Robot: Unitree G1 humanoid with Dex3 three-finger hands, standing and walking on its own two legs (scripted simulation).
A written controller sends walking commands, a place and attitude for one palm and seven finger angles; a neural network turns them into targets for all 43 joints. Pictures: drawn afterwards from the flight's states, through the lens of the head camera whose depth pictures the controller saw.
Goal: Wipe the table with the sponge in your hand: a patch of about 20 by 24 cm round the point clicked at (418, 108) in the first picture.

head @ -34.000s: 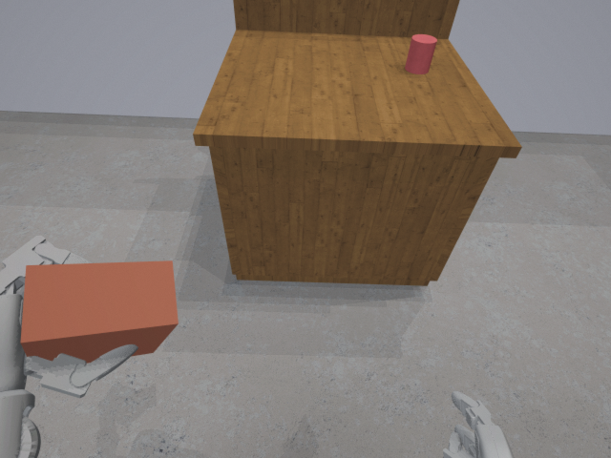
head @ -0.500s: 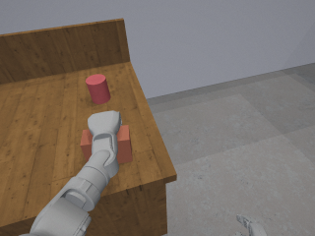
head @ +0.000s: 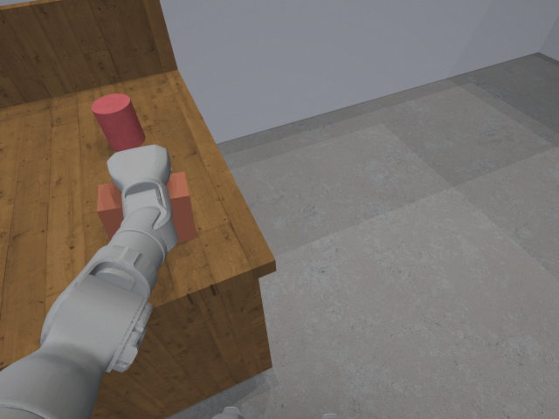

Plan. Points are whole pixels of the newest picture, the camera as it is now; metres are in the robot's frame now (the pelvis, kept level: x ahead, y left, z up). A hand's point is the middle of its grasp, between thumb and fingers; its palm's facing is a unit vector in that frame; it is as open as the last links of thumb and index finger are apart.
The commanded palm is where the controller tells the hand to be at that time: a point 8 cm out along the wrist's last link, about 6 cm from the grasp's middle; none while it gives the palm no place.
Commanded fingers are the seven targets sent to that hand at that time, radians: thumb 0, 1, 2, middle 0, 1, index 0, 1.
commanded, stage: wipe forward along the third lane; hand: left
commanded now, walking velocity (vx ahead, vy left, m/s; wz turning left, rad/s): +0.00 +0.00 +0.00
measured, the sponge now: (153, 222) +0.44 +0.21 +0.03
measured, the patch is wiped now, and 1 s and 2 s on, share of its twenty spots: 0.80 0.95 1.00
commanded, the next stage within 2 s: wipe back along the third lane in 1.54 s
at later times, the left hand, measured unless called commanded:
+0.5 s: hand (150, 187) +0.46 +0.21 +0.09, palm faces -0.07 +0.02 -1.00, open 10.0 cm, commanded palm +0.51 +0.22 +0.10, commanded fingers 0.00 0.10 1.30 -1.20 -1.60 -1.20 -1.60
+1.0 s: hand (146, 178) +0.48 +0.22 +0.09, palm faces -0.05 -0.01 -1.00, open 10.0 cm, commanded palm +0.53 +0.22 +0.10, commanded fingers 0.00 0.10 1.30 -1.20 -1.60 -1.20 -1.60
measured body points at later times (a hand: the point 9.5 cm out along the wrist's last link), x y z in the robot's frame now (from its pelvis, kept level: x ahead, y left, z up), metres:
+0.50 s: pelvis -0.03 -0.02 -0.02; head +0.01 -0.03 +0.43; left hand +0.46 +0.20 +0.14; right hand +0.01 -0.29 -0.15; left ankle +0.11 +0.14 -0.69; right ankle +0.06 -0.08 -0.69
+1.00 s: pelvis -0.02 +0.01 -0.03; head +0.02 +0.00 +0.42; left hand +0.48 +0.22 +0.14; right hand +0.01 -0.26 -0.15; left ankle +0.11 +0.14 -0.69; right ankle +0.06 -0.08 -0.69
